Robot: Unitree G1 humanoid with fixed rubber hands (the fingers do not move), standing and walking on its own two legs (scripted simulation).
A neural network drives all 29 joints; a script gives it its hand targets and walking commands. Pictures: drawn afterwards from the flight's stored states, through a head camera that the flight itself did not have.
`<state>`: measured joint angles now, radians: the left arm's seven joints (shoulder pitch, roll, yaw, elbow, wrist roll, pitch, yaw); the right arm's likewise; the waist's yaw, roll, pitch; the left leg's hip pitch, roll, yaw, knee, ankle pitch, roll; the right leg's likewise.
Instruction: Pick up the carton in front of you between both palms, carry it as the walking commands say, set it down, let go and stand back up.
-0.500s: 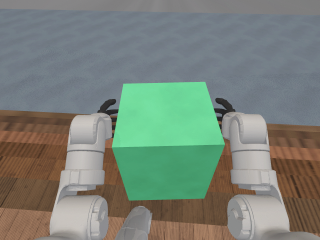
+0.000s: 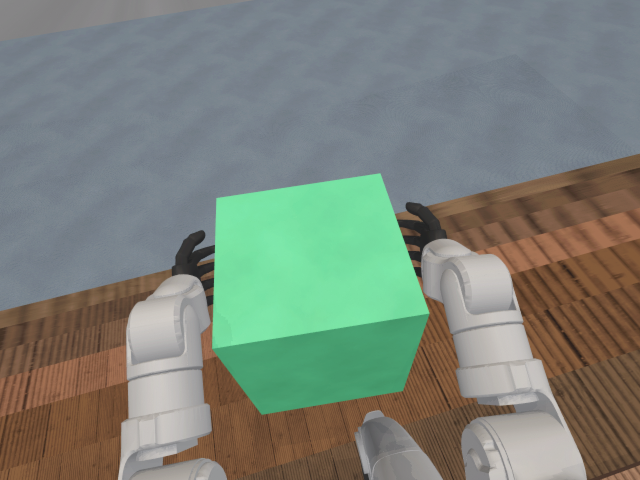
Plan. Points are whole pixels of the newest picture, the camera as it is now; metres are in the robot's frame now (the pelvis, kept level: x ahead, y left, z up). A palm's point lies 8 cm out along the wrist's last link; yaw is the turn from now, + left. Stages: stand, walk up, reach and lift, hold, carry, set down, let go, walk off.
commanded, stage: carry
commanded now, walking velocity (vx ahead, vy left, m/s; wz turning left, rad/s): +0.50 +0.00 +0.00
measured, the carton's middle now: (317, 302) +0.34 -0.04 +0.00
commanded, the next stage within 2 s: none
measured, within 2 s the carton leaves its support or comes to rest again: neither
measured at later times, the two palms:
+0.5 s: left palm (228, 203) +0.69 +0.09 -0.13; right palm (361, 184) +0.69 -0.21 -0.15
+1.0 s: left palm (240, 183) +1.06 +0.10 -0.41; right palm (324, 157) +1.11 -0.20 -0.40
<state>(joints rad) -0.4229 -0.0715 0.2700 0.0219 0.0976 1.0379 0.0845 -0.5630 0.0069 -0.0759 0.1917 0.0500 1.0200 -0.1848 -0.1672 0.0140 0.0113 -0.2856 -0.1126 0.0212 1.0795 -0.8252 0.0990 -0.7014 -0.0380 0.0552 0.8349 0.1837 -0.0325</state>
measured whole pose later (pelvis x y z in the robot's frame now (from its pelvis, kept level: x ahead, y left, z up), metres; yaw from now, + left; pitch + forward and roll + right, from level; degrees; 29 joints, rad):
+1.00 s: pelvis +0.76 -0.10 -0.49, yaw +0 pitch +0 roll -1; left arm -0.50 0.00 0.12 0.25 0.01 1.02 0.16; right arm -0.53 0.04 -0.21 0.27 -0.08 1.01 -0.10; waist 0.14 0.00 -0.03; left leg -0.69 -0.03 -0.07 1.57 -0.50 0.03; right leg -0.44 0.11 -0.09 0.88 -0.44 -0.14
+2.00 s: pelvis +1.57 -0.06 -0.98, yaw +2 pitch +0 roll +0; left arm -0.57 0.04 0.13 0.23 -0.06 0.98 0.15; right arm -0.48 0.05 -0.17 0.09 -0.09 1.01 -0.15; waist -0.02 0.02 -0.04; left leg -0.39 -0.09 0.06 0.67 -0.15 0.12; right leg -0.53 0.10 -0.03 1.75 -0.58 -0.06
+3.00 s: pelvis +2.41 -0.05 -1.34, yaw +0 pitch +6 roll +0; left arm -0.39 -0.08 0.18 -0.10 0.05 0.99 0.15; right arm -0.44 0.04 -0.15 -0.04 0.06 0.97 -0.18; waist -0.10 0.00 0.01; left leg -0.19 -0.05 0.08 0.61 -0.50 0.07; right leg -0.67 -0.01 -0.07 0.62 -0.07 -0.02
